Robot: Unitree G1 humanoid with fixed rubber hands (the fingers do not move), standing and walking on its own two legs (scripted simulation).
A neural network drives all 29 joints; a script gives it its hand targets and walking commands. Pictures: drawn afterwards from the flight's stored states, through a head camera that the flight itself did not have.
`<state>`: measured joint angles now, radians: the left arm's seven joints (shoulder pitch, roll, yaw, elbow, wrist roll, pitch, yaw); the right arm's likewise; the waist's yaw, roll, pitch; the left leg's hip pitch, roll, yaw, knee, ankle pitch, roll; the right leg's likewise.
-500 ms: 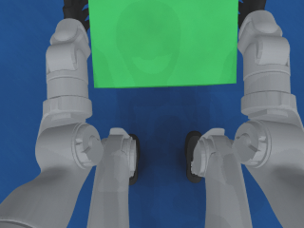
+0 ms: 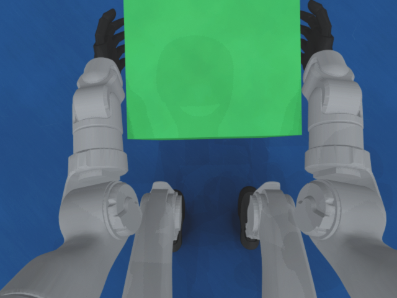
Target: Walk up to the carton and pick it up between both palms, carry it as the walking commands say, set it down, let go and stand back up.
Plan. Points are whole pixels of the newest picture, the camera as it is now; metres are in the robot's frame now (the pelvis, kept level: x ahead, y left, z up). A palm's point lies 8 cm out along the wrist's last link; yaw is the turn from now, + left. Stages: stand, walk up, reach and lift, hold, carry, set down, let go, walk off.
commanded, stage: reach and lift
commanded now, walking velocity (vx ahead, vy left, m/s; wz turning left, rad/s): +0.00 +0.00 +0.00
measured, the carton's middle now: (210, 65) +0.53 +0.01 -0.14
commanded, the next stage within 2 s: none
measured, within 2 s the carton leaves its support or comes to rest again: neither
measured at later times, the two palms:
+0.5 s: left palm (87, 56) +0.49 +0.18 +0.00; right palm (342, 48) +0.50 -0.16 +0.00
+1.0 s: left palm (54, 51) +0.47 +0.18 +0.07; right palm (384, 39) +0.47 -0.17 +0.07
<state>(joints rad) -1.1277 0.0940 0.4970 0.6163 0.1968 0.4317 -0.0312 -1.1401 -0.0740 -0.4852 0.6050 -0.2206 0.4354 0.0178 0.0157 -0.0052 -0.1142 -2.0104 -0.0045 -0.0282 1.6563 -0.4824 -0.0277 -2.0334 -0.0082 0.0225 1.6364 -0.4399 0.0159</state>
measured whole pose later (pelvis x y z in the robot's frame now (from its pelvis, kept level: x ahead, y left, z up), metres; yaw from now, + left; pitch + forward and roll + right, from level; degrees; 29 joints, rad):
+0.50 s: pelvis +0.01 +0.00 +0.06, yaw +0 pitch +45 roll +1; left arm -0.99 0.03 0.52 0.57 0.24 0.44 -0.06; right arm -1.00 -0.01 -0.51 0.55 -0.27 0.44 0.04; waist 0.02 -0.01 -0.17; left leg -1.79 0.00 -0.02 1.45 -0.44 -0.03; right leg -1.82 -0.01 0.03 1.44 -0.40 0.01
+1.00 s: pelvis +0.02 +0.00 +0.12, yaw +0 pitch +40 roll +1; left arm -0.83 -0.03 0.52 0.50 0.28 0.44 -0.09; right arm -0.84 0.05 -0.51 0.49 -0.31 0.44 0.07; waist 0.02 -0.01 -0.19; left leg -1.53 0.00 -0.02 1.21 -0.38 -0.03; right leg -1.55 -0.01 0.03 1.20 -0.35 0.01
